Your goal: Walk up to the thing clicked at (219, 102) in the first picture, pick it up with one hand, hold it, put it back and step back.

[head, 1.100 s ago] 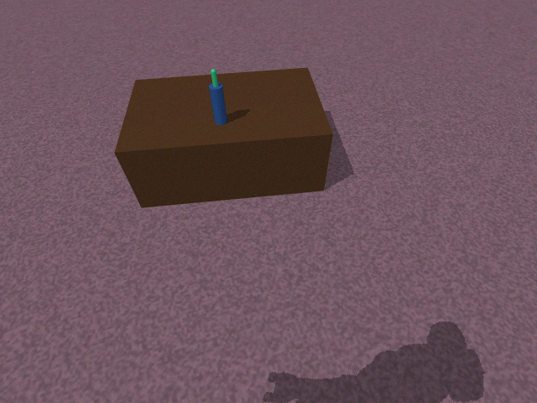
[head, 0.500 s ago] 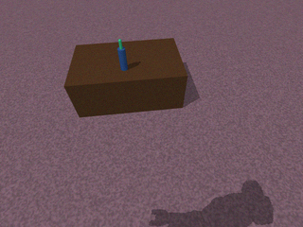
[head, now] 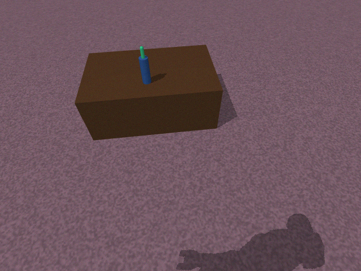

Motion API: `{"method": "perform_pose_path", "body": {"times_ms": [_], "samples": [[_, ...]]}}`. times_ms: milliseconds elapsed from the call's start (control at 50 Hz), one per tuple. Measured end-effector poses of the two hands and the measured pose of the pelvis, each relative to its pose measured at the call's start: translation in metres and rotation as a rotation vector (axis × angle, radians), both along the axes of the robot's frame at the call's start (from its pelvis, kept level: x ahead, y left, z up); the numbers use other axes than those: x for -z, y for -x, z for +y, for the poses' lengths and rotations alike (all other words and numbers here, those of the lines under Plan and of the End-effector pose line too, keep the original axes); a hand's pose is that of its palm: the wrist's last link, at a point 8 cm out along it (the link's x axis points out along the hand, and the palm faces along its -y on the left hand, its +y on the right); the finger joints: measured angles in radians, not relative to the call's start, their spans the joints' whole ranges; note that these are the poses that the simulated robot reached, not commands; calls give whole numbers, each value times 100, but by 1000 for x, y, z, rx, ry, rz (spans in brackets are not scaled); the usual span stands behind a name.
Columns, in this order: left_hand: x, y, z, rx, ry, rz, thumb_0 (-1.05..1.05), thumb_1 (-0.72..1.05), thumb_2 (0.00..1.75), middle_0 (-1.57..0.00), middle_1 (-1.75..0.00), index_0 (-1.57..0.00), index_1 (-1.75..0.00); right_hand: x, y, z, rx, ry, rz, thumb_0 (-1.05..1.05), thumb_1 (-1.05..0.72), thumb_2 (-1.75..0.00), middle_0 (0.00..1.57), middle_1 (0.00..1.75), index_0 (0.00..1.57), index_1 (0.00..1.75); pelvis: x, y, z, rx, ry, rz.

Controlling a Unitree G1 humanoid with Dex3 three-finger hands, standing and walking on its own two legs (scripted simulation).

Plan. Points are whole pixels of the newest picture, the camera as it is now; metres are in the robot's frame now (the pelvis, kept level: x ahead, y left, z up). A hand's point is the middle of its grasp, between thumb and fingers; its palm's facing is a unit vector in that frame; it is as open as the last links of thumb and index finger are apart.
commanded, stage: stand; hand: left
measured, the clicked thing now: (144, 65) +1.30 +0.23 -0.30
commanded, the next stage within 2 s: walk up in 0.02 s
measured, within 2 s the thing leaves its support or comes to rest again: neither
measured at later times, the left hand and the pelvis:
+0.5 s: hand out of the picture +0.16 +0.33 -0.17, palm faces -0.01 -0.94 -0.33, open 7.4 cm; pelvis +0.12 +0.05 -0.01, yaw +2 degrees
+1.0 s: hand (98, 181) +0.40 +0.27 -0.14, palm faces +0.02 -0.94 -0.35, open 7.4 cm; pelvis +0.33 +0.01 -0.01, yaw +3 degrees
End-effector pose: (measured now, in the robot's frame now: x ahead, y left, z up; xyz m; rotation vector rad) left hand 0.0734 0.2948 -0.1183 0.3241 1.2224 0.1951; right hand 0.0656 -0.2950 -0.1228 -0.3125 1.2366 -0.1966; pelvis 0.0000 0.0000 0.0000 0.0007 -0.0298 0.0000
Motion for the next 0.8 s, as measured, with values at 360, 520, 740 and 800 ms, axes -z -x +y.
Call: {"method": "perform_pose_path", "body": {"times_ms": [360, 520, 740, 800], "samples": [[20, 2, 81, -87, -14, 52, 1, 90, 90, -21, -30, -20, -30, -18, -78, 8, -88, 102, -107, 1, -90, -90, 21, 30, 21, 30, 23, -68, 43, -42, -2, -12], [8, -92, 79, -8, 19, -20, 1, 90, 90, -20, -30, -20, -30, -30, -90, 20, -40, 92, -58, 1, -90, -90, 21, 30, 21, 30, 9, -123, 49, -35, -10, -20], [-4, -264, 38, 85, -3, -183, 1, 90, 90, -21, -30, -20, -30, 11, -161, -7, -6, 43, -1, 1, -90, -90, 21, 30, 21, 30, 30, -225, 19, -38, -11, -23], [-9, -296, 24, 73, -10, -258, 1, 90, 90, -21, -30, -20, -30, 19, -199, -13, -20, 32, 0, 1, -90, -90, 21, 30, 21, 30, 32, -248, 8, -46, -3, -38]]}}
